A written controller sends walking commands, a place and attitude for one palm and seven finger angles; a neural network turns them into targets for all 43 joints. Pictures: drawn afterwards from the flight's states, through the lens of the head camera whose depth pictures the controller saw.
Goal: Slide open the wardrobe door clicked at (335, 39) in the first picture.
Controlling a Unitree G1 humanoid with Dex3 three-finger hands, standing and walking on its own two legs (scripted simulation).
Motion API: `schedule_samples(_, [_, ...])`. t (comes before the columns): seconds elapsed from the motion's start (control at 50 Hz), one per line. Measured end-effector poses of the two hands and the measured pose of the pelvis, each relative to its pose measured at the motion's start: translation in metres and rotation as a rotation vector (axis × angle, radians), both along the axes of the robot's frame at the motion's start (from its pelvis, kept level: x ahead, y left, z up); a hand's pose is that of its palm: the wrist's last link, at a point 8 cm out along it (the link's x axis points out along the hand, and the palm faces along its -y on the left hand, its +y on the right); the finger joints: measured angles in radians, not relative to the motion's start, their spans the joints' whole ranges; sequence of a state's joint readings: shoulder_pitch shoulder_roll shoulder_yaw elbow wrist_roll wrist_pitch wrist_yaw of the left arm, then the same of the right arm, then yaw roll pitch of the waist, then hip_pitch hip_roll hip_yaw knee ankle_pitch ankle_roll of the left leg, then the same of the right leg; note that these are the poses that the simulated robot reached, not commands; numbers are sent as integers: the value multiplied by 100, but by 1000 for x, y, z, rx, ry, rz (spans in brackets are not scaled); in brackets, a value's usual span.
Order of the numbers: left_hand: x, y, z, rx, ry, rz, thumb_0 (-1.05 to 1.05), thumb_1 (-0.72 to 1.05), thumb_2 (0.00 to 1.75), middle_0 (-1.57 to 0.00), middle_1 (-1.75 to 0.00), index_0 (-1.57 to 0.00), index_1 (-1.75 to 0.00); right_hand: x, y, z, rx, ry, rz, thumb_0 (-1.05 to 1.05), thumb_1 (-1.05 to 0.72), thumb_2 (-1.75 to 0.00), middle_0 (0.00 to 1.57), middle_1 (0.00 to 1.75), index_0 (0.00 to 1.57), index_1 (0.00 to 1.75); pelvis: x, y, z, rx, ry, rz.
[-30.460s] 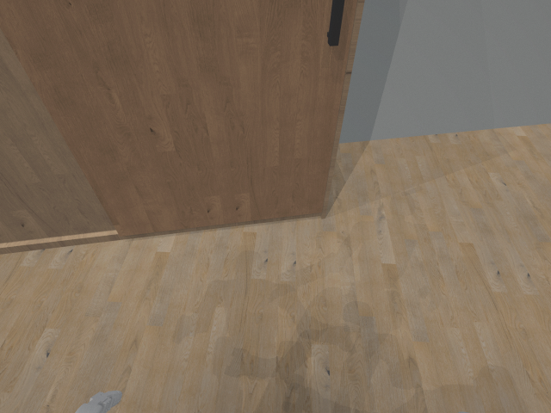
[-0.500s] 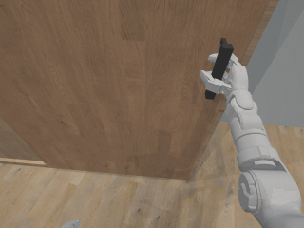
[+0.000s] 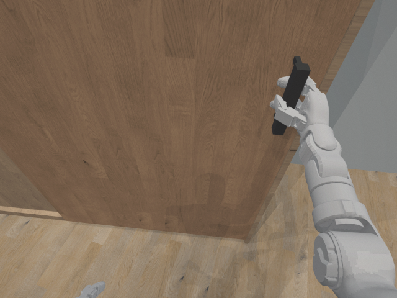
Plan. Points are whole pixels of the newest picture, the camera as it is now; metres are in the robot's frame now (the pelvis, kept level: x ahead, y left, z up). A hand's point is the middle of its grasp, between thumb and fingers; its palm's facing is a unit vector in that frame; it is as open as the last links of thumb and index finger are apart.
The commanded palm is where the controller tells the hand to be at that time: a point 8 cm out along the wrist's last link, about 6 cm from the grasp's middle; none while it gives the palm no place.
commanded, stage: grip the handle and tug to test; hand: right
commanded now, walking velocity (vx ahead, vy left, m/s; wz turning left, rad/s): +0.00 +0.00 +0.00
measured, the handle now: (286, 97) +0.51 -0.13 +0.17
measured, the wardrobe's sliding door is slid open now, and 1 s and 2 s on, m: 0.00 0.00 0.00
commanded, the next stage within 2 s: tug the door sideways, standing still in 0.34 s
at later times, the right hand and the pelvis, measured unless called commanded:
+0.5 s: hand (280, 110) +0.45 -0.10 +0.17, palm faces +0.00 +1.00 +0.01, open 5.9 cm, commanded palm +0.42 -0.15 +0.17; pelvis +0.04 +0.00 +0.01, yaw +2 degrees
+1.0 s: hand (278, 110) +0.45 -0.10 +0.17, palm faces +0.07 +1.00 -0.04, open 6.0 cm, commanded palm +0.42 -0.10 +0.17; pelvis +0.02 +0.01 +0.00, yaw -4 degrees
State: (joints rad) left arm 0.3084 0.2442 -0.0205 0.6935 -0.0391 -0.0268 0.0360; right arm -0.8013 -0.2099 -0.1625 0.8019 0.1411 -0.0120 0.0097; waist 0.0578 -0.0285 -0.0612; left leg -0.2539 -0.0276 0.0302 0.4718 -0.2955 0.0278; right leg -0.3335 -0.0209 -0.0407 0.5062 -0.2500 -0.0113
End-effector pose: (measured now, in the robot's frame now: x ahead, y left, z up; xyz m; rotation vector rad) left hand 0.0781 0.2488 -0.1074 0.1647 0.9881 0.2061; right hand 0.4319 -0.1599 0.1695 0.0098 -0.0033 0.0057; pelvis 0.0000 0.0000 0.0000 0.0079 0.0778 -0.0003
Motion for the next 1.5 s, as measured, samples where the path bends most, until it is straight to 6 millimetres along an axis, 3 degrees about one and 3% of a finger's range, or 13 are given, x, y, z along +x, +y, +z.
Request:
schedule_samples(0.26, [24,0,5,-14,-33,9,1,90,90,-20,-30,-20,-30,-1,1,0,6,-5,-6,1,-72,-76,32,140,34,139,15,1,2,-5,-3,17])
schedule_samples(0.56, [83,-1,16,-14,-85,-32,1,90,90,-20,-30,-20,-30,-3,2,1,0,12,-8,2,-73,-76,29,140,31,139,44,5,6,-10,-10,16])
schedule_samples(0.72, [104,-6,10,0,-62,-114,1,90,90,-20,-30,-20,-30,-3,3,3,-12,33,-43,2,-69,-82,33,138,36,139,40,7,4,-11,-2,-33])
schedule_samples(0.88, [95,-15,1,-31,-51,-147,1,90,90,-20,-30,-20,-30,-5,6,4,-46,36,-74,1,-71,-81,33,136,30,140,31,10,1,-18,-4,-62])
schedule_samples(1.2, [42,-12,-12,-30,41,-147,1,90,90,-20,-30,-20,-30,-6,8,3,-60,29,-67,1,-75,-79,29,138,23,140,12,7,-1,-9,1,-77])
schedule_samples(1.5, [32,-20,-8,-18,10,-142,1,90,90,-20,-30,-20,-30,-5,5,2,-57,14,-41,0,-74,-78,30,138,25,140,2,-4,-3,-1,5,-63])
